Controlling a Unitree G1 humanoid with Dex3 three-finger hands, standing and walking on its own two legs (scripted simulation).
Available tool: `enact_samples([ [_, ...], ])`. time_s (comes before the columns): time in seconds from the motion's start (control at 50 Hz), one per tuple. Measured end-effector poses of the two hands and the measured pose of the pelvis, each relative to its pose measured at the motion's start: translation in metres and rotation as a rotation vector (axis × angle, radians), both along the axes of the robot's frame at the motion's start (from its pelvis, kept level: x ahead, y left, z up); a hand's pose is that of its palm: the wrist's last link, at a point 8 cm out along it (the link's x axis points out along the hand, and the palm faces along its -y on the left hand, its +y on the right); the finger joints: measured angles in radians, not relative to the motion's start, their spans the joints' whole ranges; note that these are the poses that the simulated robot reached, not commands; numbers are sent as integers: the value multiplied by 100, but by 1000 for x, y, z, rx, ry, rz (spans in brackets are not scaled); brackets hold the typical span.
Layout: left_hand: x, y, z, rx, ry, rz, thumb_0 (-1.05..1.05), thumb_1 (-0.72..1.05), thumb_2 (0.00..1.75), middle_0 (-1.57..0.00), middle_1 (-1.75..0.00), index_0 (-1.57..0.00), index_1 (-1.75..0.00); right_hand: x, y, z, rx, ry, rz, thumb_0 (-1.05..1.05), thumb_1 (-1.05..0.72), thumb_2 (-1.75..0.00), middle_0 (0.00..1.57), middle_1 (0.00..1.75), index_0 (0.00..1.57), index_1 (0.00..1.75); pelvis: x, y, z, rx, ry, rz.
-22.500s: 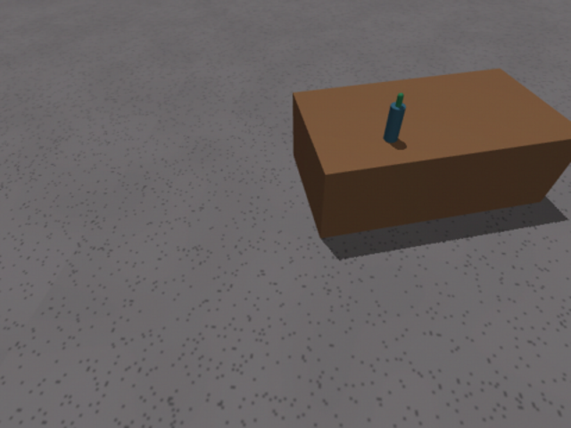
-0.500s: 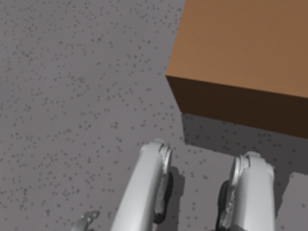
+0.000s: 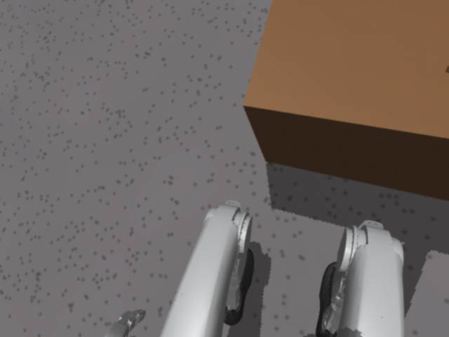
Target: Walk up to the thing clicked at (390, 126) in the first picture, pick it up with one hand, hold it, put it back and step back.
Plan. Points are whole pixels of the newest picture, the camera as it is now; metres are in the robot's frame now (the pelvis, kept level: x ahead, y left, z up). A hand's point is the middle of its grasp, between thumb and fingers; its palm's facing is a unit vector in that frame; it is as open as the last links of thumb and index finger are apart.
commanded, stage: open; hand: right
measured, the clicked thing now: out of the picture +0.57 -0.30 +0.07
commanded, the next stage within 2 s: withdraw in 0.06 s
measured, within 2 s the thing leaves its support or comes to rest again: neither
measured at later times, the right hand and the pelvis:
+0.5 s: hand out of the picture +0.57 -0.34 +0.12, palm faces +0.39 +0.92 -0.07, open 16.2 cm; pelvis +0.01 +0.00 +0.05, yaw -1 degrees
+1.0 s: hand out of the picture +0.51 -0.42 +0.26, palm faces +0.54 +0.78 -0.32, open 17.1 cm; pelvis +0.05 -0.01 +0.23, yaw -3 degrees
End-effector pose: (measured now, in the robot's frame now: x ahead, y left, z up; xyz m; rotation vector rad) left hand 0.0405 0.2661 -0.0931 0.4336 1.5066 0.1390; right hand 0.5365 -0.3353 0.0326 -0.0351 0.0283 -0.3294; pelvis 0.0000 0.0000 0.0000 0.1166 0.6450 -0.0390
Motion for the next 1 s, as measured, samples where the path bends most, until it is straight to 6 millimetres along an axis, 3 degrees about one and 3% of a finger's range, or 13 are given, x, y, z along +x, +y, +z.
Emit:
enact_samples([
  [0.14, 4, 0, 3, 9, -5, 0, 1, 87, 90, -20, -30, -20, -31, 1, -2, 2, 1, -11, -5, -1, 30, -31, 65, 48, 66, 48, 2, -1, 2, 3, 2, 1],
  [0.28, 8, -2, 4, 6, -13, 5, 1, 87, 89, -20, -30, -19, -31, 1, -5, 6, -15, -9, -5, -1, 33, -24, 42, 33, 43, 34, 4, -2, 5, 3, 3, -1],
  [0.36, 10, -3, 9, 1, -19, 24, 1, 88, 89, -20, -30, -19, -31, -2, -16, 24, -23, -29, -27, -1, 34, -21, 31, 26, 32, 27, 5, -2, 13, -2, 1, -1],
  [0.44, 14, -3, 24, -2, -33, 43, 1, 88, 89, -20, -29, -19, -30, -7, -31, 59, -33, -40, -55, -1, 38, -16, 23, 20, 24, 20, 8, -2, 30, -9, 3, -5],
  [0.56, 24, -1, 60, -8, -72, 55, 1, 88, 88, -19, -29, -20, -30, -16, -54, 115, -38, -2, -71, -1, 43, -10, 13, 12, 14, 12, 15, -1, 68, -11, -11, -12],
  [0.64, 31, 3, 89, 0, -99, 45, 1, 88, 88, -19, -29, -20, -29, -20, -60, 145, -20, 10, -48, -1, 45, -8, 9, 8, 10, 9, 19, -2, 93, -11, -28, -21],
  [0.76, 40, 5, 134, -3, -101, 48, 1, 88, 89, -20, -29, -20, -30, -31, -64, 150, -120, 255, -76, -1, 46, -8, 6, 6, 8, 7, 24, -4, 133, -13, -62, -26],
  [0.82, 45, 2, 159, -12, -105, 52, 1, 88, 89, -20, -30, -20, -30, -41, -72, 165, -140, 315, -128, -1, 45, -8, 6, 6, 8, 7, 29, -5, 157, -13, -88, -29],
  [1.0, 49, -14, 233, 4, -128, 67, 1, 89, 89, -20, -29, -20, -30, -67, -117, 248, -128, 371, -328, -1, 48, -8, 6, 6, 7, 7, 47, -13, 227, -10, -188, -55],
])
